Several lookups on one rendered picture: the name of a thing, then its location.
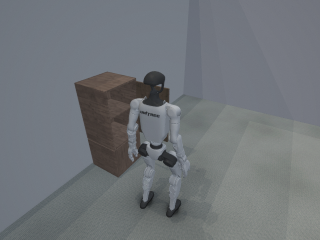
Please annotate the robot right hand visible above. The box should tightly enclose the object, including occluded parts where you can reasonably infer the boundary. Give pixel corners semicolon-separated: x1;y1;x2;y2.
178;160;190;178

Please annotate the robot left hand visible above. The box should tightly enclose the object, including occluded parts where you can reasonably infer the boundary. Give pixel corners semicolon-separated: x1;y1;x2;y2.
128;146;138;162

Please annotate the robot right forearm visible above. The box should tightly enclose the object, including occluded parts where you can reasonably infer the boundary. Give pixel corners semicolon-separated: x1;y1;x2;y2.
172;135;188;165

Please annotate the humanoid robot head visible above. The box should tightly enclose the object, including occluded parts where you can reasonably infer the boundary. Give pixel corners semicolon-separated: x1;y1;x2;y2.
142;71;166;107

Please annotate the robot right upper arm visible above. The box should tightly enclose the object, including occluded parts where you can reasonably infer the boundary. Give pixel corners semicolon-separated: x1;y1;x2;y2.
166;104;182;144

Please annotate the robot left upper arm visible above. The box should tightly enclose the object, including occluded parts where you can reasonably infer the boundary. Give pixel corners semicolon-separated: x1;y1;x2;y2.
127;98;144;132

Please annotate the cupboard door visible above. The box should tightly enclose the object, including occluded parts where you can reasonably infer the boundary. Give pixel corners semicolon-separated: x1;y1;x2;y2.
135;81;170;142

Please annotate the right robot thigh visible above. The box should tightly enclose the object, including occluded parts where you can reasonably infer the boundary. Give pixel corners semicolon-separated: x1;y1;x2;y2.
161;150;182;186

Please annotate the robot left forearm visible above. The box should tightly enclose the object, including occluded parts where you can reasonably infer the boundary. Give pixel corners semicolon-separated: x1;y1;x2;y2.
127;126;137;149

